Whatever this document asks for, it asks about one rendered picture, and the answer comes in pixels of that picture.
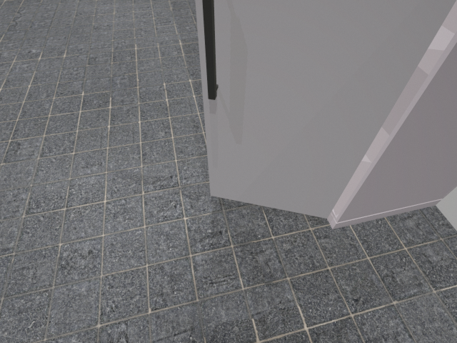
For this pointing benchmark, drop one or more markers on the fridge door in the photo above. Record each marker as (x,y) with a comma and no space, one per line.
(304,86)

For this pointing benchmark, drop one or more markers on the handle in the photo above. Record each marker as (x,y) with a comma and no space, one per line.
(209,34)

